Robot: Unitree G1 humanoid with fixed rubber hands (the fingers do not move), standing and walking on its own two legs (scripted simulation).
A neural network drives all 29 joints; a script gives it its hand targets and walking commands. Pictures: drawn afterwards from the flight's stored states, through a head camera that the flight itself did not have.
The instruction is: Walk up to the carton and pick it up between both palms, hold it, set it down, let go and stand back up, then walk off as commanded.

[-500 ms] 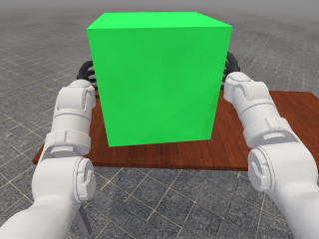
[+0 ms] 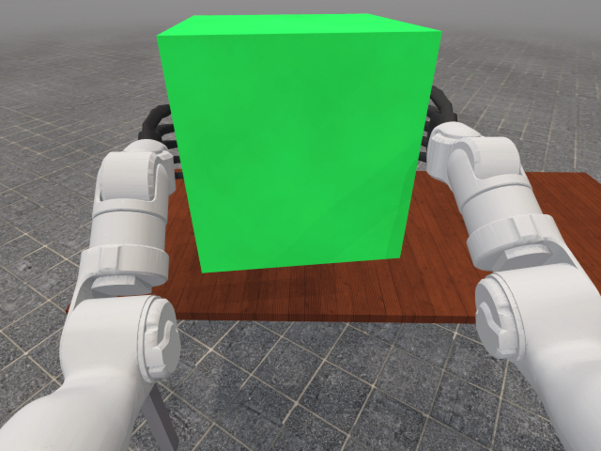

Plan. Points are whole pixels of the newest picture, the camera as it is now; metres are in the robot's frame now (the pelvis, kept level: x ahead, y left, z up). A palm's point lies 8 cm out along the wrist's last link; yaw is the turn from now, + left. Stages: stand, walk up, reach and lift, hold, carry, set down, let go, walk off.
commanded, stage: hold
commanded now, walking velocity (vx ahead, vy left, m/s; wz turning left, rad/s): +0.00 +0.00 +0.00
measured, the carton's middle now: (292, 131) +0.48 +0.02 +0.27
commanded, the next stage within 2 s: none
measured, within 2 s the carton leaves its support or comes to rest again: neither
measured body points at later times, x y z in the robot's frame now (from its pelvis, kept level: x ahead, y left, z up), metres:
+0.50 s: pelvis +0.00 +0.00 +0.00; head -0.08 +0.02 +0.44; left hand +0.40 +0.20 +0.27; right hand +0.40 -0.17 +0.29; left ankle +0.07 +0.14 -0.74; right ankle +0.04 -0.12 -0.74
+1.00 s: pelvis +0.00 +0.00 +0.00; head -0.08 +0.02 +0.44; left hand +0.40 +0.20 +0.27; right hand +0.40 -0.17 +0.29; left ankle +0.07 +0.14 -0.74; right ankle +0.04 -0.12 -0.74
